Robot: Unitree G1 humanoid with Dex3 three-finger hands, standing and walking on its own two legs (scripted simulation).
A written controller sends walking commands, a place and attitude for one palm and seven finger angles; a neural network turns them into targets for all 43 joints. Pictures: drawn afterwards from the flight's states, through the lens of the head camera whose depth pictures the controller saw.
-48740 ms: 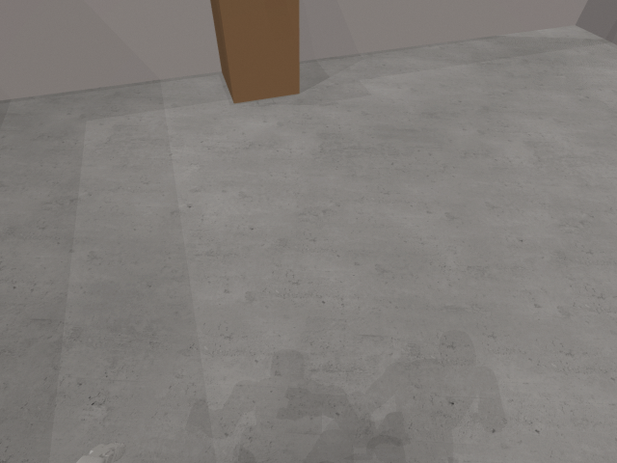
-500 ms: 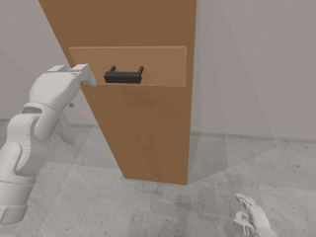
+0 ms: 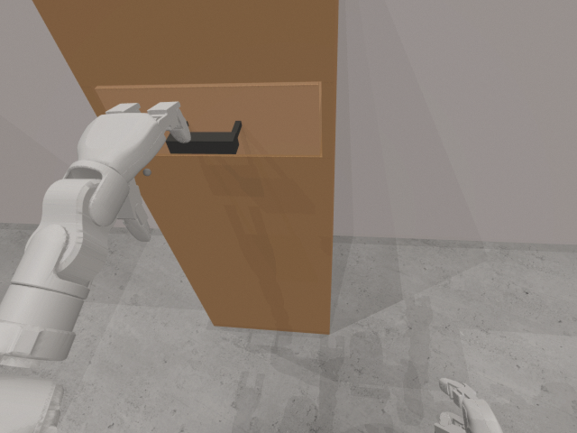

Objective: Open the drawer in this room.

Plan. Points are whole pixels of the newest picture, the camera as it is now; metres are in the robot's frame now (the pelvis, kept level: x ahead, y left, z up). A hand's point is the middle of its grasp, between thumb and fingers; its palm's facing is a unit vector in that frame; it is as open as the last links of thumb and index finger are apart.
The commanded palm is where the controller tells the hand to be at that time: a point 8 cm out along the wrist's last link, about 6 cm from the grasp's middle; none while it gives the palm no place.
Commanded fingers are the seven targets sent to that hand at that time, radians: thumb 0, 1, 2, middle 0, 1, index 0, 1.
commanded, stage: move the hooked fingers above the handle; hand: left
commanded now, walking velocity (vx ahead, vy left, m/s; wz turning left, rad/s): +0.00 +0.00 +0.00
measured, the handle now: (206, 134) +0.55 +0.20 +0.13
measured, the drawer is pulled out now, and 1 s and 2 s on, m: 0.00 0.00 0.00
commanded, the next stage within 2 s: lower the fingers behind the handle in 1.80 s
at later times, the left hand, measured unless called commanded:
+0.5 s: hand (182, 142) +0.45 +0.20 +0.19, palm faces +0.04 -0.03 -1.00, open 13.8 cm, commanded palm +0.43 +0.21 +0.25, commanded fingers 0.00 -0.50 0.30 -0.30 -1.20 -0.30 -1.20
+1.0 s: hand (190, 122) +0.51 +0.21 +0.18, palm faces -0.01 -0.04 -1.00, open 13.8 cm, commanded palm +0.49 +0.22 +0.25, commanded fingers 0.00 -0.50 0.30 -0.30 -1.20 -0.30 -1.20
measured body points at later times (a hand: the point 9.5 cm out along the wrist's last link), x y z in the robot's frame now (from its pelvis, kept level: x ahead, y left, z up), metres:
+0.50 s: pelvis +0.01 -0.01 +0.00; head +0.04 -0.04 +0.45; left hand +0.44 +0.20 +0.24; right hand +0.15 -0.26 -0.13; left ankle +0.07 +0.13 -0.74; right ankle -0.05 -0.12 -0.74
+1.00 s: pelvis +0.03 -0.01 -0.01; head +0.07 -0.03 +0.44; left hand +0.51 +0.21 +0.23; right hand +0.09 -0.28 -0.14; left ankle +0.07 +0.13 -0.74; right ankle -0.05 -0.12 -0.74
